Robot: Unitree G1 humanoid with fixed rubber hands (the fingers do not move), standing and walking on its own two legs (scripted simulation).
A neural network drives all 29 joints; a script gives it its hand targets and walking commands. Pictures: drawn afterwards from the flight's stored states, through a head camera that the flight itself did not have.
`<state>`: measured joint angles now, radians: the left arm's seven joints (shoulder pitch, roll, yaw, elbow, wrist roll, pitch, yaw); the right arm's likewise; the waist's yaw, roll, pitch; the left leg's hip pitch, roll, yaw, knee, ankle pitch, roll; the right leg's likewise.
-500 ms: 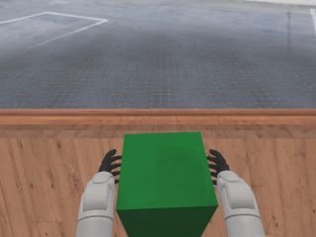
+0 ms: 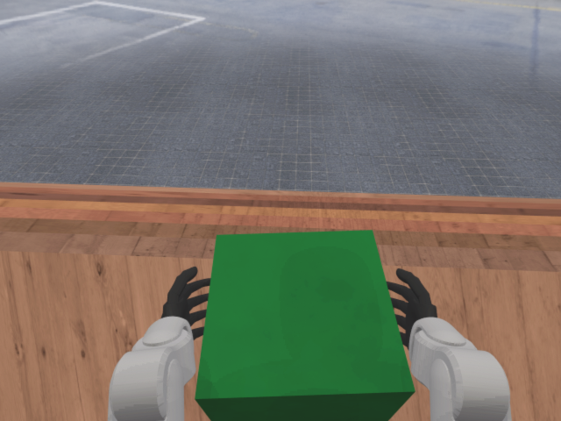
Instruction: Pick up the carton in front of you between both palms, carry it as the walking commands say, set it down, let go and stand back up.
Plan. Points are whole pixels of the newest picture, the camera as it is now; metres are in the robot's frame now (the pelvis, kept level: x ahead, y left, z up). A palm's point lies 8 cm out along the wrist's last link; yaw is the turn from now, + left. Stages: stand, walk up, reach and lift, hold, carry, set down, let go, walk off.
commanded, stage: carry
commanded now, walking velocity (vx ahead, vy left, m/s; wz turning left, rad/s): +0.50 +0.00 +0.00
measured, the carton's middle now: (297, 343) +0.26 -0.01 +0.02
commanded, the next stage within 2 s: none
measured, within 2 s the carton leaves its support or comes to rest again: neither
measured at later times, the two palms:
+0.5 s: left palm (188, 180) +0.56 +0.19 +0.09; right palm (345, 187) +0.53 -0.11 +0.09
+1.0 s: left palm (218, 98) +0.89 +0.17 +0.11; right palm (331, 98) +0.90 -0.13 +0.10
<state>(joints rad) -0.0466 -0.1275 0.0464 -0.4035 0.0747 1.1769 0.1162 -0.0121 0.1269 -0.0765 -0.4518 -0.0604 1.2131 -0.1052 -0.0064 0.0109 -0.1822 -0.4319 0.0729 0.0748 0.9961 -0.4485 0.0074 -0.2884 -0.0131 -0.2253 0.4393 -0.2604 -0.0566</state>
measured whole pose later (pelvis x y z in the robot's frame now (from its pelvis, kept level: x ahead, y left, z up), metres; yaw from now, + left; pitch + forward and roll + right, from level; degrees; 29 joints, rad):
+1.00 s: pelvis +0.63 +0.01 +0.00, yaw +0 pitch +4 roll +1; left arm -0.18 -0.14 0.13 -0.39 0.05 1.17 0.13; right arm -0.15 0.13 -0.10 -0.43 -0.08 1.21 -0.11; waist 0.05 0.01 -0.07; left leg -0.65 0.09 0.06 1.04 -0.25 0.03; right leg -0.25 -0.03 -0.22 0.45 -0.28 -0.07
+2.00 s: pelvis +1.25 -0.03 -0.22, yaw +1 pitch +1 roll +0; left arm -0.49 -0.06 0.22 0.04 -0.03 1.09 0.18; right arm -0.45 0.13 -0.26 -0.04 -0.08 1.14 -0.15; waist 0.10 0.01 0.00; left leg -0.74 0.04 -0.05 1.39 -0.40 0.00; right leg -0.39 0.13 -0.14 0.93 -0.58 -0.19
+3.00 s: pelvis +2.00 -0.10 -0.62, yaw -2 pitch +1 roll -2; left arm -0.34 -0.07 0.13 0.08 -0.04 0.84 0.17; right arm -0.25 0.11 -0.19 -0.03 -0.04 0.87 -0.14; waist 0.04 0.04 -0.04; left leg -0.54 0.00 0.07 0.61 0.35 0.08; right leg -0.26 0.11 -0.07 1.39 -0.75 -0.11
